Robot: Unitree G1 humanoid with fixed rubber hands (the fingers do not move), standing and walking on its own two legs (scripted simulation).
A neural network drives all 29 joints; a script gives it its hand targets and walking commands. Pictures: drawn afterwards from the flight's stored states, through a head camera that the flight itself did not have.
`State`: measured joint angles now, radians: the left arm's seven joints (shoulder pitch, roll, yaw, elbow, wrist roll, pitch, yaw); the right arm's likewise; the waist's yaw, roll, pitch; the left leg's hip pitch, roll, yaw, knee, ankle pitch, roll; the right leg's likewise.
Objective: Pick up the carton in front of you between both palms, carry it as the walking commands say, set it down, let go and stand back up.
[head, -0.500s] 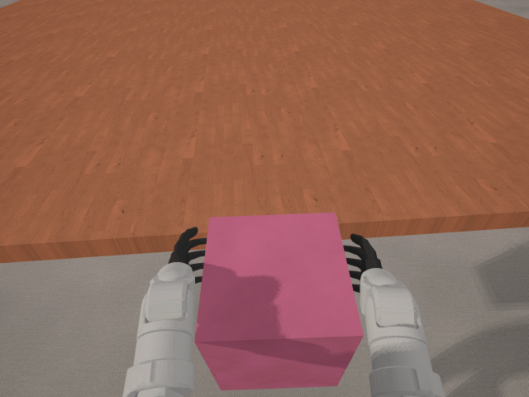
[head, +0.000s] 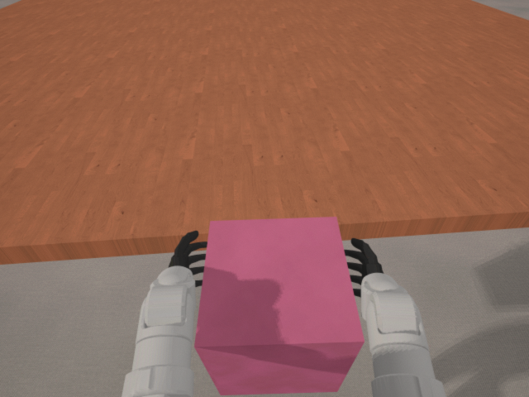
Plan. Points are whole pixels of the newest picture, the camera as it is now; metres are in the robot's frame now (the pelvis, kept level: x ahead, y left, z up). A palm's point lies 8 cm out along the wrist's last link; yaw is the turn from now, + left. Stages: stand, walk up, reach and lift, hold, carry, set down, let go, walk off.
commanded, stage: hold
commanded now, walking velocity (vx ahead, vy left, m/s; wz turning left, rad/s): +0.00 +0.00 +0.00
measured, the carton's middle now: (276, 309) +0.28 +0.00 -0.03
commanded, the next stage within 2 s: carry in 0.18 s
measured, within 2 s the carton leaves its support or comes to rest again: neither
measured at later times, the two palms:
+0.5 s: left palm (165, 245) +0.33 +0.18 +0.08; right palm (349, 246) +0.34 -0.11 +0.08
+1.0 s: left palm (196, 155) +0.57 +0.17 +0.09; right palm (333, 153) +0.59 -0.13 +0.08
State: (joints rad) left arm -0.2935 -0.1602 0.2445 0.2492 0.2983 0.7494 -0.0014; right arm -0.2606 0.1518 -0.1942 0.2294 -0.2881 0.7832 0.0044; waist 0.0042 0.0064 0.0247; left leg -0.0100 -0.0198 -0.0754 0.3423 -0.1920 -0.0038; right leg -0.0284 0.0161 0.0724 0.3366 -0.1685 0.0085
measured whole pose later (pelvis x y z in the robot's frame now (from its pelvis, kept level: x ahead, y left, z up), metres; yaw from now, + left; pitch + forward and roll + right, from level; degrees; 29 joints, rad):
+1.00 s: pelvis +0.31 +0.00 +0.00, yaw +4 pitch +5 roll +1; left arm -0.19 -0.14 0.14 -0.32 0.10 1.21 0.09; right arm -0.18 0.14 -0.11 -0.34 -0.11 1.25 -0.09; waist 0.03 0.00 -0.11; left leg -0.60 0.10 0.14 0.67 -0.15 -0.01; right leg -0.05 -0.03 -0.21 0.22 -0.27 -0.02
